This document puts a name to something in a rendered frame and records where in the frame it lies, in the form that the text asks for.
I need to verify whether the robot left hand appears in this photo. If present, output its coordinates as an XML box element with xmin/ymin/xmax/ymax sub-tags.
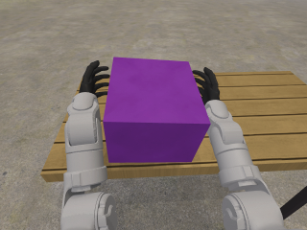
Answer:
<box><xmin>79</xmin><ymin>60</ymin><xmax>110</xmax><ymax>98</ymax></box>

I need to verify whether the left robot upper arm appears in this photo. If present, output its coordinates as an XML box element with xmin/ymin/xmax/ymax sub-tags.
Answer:
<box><xmin>61</xmin><ymin>192</ymin><xmax>118</xmax><ymax>230</ymax></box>

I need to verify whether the robot right hand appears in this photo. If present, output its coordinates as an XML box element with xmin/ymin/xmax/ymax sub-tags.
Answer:
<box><xmin>192</xmin><ymin>67</ymin><xmax>220</xmax><ymax>105</ymax></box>

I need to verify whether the left robot forearm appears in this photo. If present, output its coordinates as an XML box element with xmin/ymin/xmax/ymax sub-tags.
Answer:
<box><xmin>60</xmin><ymin>92</ymin><xmax>107</xmax><ymax>230</ymax></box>

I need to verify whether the right robot forearm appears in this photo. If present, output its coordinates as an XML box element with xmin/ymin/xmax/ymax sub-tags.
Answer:
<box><xmin>204</xmin><ymin>100</ymin><xmax>284</xmax><ymax>225</ymax></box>

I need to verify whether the carton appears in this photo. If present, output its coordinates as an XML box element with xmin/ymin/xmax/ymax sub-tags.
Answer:
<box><xmin>103</xmin><ymin>57</ymin><xmax>211</xmax><ymax>163</ymax></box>

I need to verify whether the table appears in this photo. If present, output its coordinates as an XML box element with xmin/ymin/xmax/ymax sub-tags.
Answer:
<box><xmin>40</xmin><ymin>71</ymin><xmax>307</xmax><ymax>219</ymax></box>

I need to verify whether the right robot upper arm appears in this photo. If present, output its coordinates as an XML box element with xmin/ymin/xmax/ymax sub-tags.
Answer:
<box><xmin>222</xmin><ymin>190</ymin><xmax>304</xmax><ymax>230</ymax></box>

